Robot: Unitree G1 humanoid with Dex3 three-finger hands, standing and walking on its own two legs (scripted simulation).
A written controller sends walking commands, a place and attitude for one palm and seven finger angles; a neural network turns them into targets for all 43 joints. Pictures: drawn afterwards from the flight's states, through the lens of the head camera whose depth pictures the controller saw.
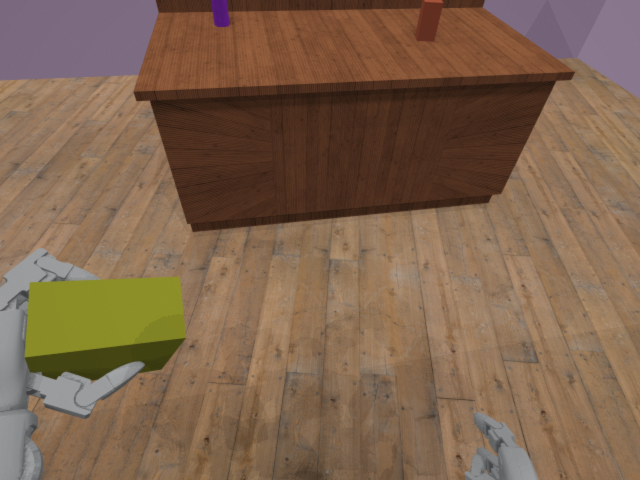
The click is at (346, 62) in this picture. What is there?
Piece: table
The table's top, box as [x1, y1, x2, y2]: [133, 8, 574, 100]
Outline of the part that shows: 574,71 483,8 442,8 435,39 433,42 417,41 414,34 419,9 237,11 228,12 230,24 226,27 217,27 214,25 212,12 176,12 158,14 133,91 136,100 562,80 570,79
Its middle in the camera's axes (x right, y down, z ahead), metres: +0.11 -0.76 +1.51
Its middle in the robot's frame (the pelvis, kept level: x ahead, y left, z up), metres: +1.64 -0.02 -0.10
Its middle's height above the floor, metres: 0.68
